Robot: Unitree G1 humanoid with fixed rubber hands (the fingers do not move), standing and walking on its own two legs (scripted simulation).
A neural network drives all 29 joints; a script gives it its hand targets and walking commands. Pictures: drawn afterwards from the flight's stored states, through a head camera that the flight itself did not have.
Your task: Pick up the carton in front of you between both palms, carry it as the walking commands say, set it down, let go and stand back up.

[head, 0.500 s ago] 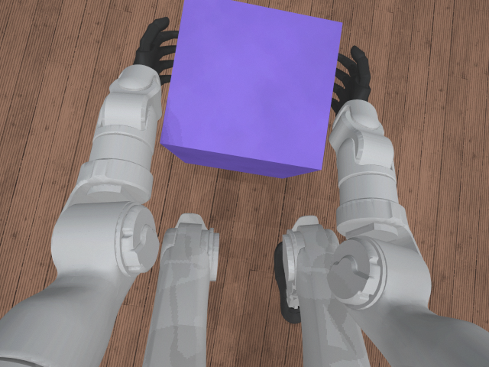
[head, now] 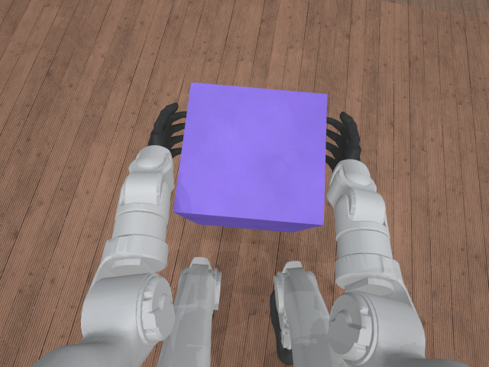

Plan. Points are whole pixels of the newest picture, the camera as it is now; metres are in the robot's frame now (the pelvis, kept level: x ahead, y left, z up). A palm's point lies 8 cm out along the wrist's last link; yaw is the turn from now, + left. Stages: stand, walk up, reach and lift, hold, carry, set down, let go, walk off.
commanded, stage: reach and lift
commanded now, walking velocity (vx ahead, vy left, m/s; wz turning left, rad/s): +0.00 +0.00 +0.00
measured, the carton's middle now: (250, 171) +0.45 +0.01 -0.12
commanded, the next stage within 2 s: hold in 1.90 s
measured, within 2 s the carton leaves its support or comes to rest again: neither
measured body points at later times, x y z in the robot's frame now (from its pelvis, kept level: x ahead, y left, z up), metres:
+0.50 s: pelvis +0.05 +0.00 +0.14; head +0.14 +0.01 +0.58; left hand +0.41 +0.16 +0.11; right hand +0.41 -0.15 +0.12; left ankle +0.09 +0.12 -0.52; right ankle +0.08 -0.13 -0.52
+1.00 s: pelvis +0.07 -0.01 +0.21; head +0.04 +0.00 +0.66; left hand +0.37 +0.15 +0.23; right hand +0.38 -0.15 +0.24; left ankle +0.09 +0.12 -0.52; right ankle +0.08 -0.13 -0.52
